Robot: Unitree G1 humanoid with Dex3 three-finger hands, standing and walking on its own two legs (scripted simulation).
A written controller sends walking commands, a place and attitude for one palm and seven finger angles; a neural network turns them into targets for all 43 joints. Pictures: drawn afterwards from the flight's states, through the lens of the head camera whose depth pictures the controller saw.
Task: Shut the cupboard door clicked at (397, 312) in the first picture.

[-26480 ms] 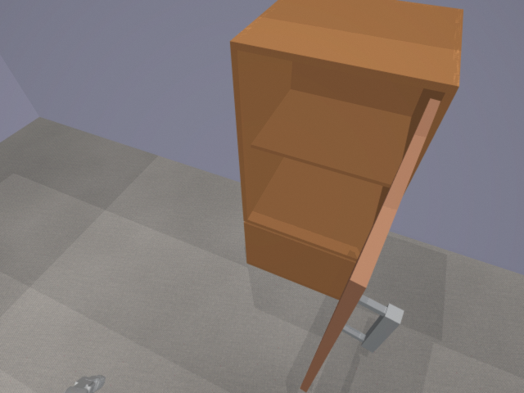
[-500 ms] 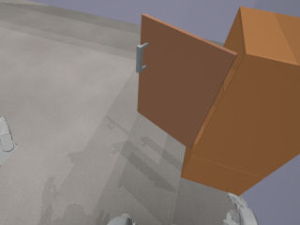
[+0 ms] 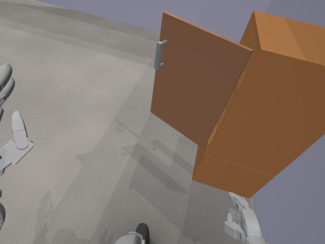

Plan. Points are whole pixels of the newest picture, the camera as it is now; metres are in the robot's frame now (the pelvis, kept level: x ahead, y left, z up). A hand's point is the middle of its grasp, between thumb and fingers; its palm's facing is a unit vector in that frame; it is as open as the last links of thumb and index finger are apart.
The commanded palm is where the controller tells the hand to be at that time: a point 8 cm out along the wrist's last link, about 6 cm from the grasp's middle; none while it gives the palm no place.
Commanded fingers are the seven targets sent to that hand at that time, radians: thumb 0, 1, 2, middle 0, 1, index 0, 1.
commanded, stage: stop stepping back and stand still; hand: left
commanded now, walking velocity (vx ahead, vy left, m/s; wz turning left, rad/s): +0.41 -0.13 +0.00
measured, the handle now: (161, 54) +0.90 +0.08 +0.02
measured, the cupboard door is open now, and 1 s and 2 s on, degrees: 66 66 66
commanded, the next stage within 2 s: none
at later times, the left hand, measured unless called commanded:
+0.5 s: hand out of the picture -0.04 +0.34 +0.22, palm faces +0.41 -0.78 -0.48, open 7.5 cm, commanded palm -0.08 +0.39 +0.20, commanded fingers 0.00 0.90 0.90 -0.20 -0.30 -0.20 -0.30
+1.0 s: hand out of the picture -0.18 +0.45 +0.23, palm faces +0.48 -0.76 -0.44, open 7.5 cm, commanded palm -0.23 +0.47 +0.20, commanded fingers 0.00 0.90 0.90 -0.20 -0.30 -0.20 -0.30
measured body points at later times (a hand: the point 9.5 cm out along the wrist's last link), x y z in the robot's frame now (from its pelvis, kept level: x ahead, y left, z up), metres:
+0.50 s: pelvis -0.22 +0.09 +0.00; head -0.24 +0.15 +0.44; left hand -0.07 +0.38 +0.24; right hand -0.06 -0.12 -0.07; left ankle -0.17 +0.19 -0.62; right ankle -0.16 +0.00 -0.71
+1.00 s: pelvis -0.37 +0.17 +0.04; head -0.40 +0.21 +0.49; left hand -0.21 +0.49 +0.25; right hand -0.21 -0.04 -0.03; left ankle -0.26 +0.26 -0.70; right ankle -0.42 +0.09 -0.68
